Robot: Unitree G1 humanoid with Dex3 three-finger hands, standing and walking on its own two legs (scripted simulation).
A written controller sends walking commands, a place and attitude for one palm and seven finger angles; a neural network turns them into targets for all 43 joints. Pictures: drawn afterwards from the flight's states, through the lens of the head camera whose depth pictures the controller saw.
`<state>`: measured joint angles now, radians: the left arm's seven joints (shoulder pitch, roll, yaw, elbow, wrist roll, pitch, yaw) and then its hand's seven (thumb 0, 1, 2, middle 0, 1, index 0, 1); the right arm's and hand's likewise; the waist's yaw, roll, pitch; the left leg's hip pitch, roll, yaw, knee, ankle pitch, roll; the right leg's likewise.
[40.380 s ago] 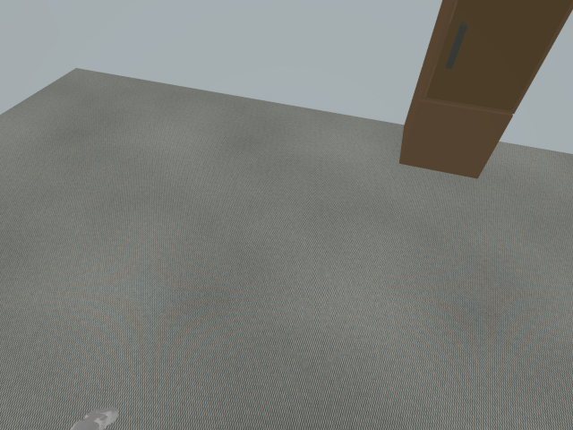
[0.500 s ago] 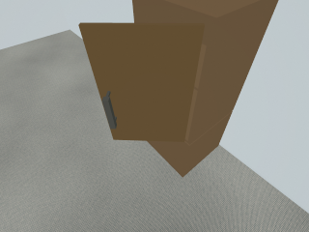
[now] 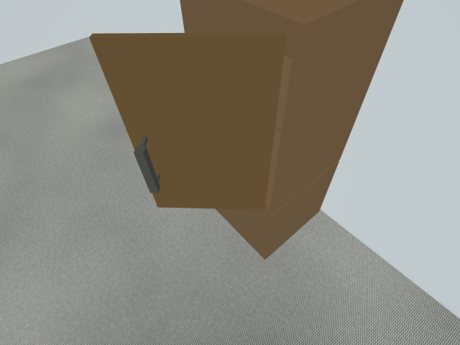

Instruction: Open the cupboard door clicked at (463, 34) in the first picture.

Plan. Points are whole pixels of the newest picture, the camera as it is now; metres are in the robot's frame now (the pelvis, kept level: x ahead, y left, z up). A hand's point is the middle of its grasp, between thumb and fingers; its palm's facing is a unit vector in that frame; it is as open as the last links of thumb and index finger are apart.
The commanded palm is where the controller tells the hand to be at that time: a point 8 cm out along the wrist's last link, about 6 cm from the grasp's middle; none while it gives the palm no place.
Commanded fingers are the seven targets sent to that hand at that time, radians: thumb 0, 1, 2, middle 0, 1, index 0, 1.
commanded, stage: look again from close up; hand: left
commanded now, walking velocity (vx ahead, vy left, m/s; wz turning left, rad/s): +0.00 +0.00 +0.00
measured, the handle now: (149, 165) +0.57 +0.26 -0.09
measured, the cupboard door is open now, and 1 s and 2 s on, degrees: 47 47 47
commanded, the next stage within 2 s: raise the hand with hooked fingers in 0.26 s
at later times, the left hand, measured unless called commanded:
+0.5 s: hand (139, 323) +0.17 +0.18 -0.07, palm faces +0.27 -0.95 -0.16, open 7.5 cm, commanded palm +0.12 +0.23 -0.07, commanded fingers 0.00 0.71 0.82 -0.21 -0.42 -0.21 -0.42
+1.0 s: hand (121, 321) +0.17 +0.21 -0.07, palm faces -0.04 -1.00 -0.06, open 9.9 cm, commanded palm +0.15 +0.27 -0.07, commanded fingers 0.00 0.13 0.57 -0.25 -0.80 -0.25 -0.80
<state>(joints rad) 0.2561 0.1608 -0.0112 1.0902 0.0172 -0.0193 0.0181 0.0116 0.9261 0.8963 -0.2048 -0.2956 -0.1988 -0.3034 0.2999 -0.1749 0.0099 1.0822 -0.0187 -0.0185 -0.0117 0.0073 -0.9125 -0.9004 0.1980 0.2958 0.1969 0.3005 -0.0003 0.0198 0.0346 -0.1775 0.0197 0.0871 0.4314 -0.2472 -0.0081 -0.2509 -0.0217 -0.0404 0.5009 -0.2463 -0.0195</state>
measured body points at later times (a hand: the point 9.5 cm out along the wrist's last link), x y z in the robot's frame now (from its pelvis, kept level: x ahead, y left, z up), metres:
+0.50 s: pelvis +0.02 -0.01 -0.01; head +0.03 -0.04 +0.44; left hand +0.15 +0.23 -0.06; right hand +0.10 -0.26 -0.15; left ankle -0.01 +0.13 -0.74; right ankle +0.01 -0.10 -0.74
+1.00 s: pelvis -0.05 +0.01 -0.12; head +0.03 +0.04 +0.32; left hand +0.17 +0.27 -0.06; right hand +0.19 -0.18 -0.19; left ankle -0.01 +0.13 -0.74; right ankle +0.01 -0.10 -0.74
